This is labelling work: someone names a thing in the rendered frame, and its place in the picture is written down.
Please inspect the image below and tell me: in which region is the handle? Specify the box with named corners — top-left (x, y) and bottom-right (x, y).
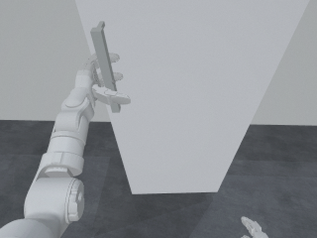
top-left (90, 21), bottom-right (121, 113)

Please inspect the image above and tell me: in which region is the robot left forearm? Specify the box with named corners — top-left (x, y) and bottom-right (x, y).
top-left (24, 87), bottom-right (96, 217)

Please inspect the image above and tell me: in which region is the robot left hand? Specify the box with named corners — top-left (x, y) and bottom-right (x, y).
top-left (74, 53), bottom-right (131, 105)

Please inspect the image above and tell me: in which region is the robot right hand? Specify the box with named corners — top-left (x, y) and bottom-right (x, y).
top-left (241, 216), bottom-right (268, 238)

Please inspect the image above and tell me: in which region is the left robot upper arm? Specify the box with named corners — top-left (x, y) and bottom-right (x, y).
top-left (0, 178), bottom-right (85, 238)

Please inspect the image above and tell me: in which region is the fridge door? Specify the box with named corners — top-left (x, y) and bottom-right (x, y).
top-left (75, 0), bottom-right (310, 194)

